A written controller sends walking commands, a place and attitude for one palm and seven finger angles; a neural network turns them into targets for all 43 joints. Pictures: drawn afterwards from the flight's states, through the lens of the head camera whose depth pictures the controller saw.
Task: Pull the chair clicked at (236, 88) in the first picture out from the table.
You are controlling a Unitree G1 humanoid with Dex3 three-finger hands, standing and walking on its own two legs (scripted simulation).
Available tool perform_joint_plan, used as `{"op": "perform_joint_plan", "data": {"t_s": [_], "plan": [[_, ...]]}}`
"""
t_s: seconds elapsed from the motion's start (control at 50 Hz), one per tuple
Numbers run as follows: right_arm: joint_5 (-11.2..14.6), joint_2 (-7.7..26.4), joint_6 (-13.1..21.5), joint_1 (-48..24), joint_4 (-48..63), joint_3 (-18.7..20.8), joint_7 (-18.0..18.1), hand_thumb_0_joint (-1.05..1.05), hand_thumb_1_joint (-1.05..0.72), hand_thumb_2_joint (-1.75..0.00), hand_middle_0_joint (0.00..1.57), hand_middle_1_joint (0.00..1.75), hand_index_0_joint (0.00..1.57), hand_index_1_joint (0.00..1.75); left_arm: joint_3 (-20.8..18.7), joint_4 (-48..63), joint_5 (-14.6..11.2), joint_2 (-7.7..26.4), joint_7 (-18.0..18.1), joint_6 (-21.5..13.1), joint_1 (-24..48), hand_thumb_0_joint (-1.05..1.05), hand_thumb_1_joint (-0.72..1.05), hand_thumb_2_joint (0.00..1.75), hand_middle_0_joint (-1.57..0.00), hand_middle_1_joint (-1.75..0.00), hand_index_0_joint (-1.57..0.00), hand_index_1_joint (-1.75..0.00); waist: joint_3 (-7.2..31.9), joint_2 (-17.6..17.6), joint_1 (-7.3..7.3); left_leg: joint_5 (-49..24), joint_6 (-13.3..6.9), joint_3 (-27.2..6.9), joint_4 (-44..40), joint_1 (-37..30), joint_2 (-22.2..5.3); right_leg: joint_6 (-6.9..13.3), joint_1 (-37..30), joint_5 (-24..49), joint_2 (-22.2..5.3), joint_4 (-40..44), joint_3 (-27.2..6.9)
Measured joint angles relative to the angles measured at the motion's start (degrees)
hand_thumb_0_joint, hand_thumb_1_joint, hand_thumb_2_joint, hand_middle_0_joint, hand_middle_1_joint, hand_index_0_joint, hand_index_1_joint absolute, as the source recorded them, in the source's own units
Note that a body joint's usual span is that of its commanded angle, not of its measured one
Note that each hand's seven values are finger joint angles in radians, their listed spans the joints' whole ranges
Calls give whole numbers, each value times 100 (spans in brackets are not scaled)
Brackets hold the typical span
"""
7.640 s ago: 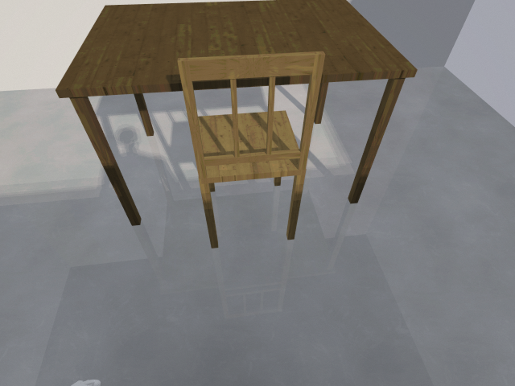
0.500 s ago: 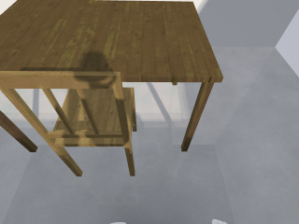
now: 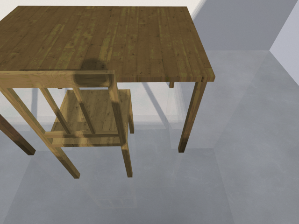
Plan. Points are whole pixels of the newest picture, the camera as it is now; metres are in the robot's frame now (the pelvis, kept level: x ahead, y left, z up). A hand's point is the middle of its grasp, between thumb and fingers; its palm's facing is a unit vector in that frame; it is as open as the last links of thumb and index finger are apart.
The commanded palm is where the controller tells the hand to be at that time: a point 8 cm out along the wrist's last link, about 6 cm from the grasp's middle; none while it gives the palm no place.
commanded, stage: come to a stop and stand still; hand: left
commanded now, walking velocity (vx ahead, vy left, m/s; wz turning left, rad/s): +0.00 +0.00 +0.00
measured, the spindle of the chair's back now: (57, 112) +0.51 +0.39 -0.08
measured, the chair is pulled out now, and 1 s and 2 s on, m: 0.00 0.00 0.00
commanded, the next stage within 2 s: look again from close up in 0.30 s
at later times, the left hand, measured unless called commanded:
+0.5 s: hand out of the picture +0.00 +0.19 -0.17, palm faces +0.01 -0.98 -0.20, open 7.4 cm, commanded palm none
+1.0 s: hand out of the picture +0.01 +0.16 -0.17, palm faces +0.02 -0.98 -0.19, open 7.4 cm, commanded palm none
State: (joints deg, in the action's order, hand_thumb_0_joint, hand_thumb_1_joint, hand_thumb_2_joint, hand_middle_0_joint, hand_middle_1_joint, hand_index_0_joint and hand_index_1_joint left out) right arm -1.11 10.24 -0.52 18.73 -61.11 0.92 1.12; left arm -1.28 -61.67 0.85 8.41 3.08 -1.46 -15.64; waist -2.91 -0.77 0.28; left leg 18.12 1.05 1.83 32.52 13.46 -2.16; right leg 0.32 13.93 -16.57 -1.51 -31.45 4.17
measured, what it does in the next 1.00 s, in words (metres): stands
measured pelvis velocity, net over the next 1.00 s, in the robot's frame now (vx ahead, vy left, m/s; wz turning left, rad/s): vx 0.00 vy -0.01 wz -0.02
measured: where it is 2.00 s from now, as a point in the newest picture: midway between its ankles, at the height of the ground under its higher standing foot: outside the picture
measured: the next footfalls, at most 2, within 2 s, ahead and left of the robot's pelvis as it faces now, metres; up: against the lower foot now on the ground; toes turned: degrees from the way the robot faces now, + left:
none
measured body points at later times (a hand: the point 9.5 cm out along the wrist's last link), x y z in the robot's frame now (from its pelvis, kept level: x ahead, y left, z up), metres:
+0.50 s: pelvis +0.00 +0.02 +0.00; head +0.01 +0.01 +0.45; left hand +0.00 +0.24 -0.15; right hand +0.00 -0.20 -0.16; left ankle -0.01 +0.12 -0.73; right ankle +0.00 -0.12 -0.73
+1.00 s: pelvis +0.00 -0.01 +0.01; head +0.01 -0.01 +0.46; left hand +0.01 +0.21 -0.15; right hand -0.01 -0.22 -0.16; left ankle -0.01 +0.12 -0.73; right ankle +0.00 -0.12 -0.73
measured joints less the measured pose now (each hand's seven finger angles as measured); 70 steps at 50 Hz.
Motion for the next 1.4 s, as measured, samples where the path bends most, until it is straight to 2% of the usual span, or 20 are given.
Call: {"op": "perform_joint_plan", "data": {"t_s": [0.12,0.32,0.6,1.02,1.4], "plan": [[-28,-207,78,25,160,-195,19,1,-92,-89,19,30,20,30,92,-23,-17,46,-81,173,-58,1,91,90,-20,-30,-20,-30,96,-27,-9,62,-206,114,54,-82,155,-135,-30,-63,-153,-121,-118],[-6,-171,126,-16,1,-227,18,2,-93,-89,20,30,20,30,119,-35,-20,72,-118,176,-163,1,91,90,-20,-30,-20,-30,185,-4,-53,-108,-287,250,-333,-261,293,-240,-75,41,-272,62,-255],[15,-164,189,-227,-226,-206,73,1,-92,-89,20,30,20,30,152,-205,-22,-83,-118,121,-107,1,91,90,-20,-30,-20,-30,90,69,-59,-131,-193,269,-470,-390,212,-179,-148,27,-186,120,-269],[14,-278,145,-219,-403,-195,62,1,-91,-89,19,30,20,30,129,-240,-31,-44,-119,84,-91,1,91,90,-20,-30,-20,-30,116,85,-45,-231,-5,157,-587,-427,39,6,-207,79,-13,228,-145],[10,-356,150,-170,-433,-184,71,1,-91,-89,19,30,20,30,120,-252,-39,-102,-129,68,-172,1,91,90,-20,-30,-20,-30,111,132,-67,-292,68,84,-641,-381,-32,81,-200,133,60,321,-68]]}}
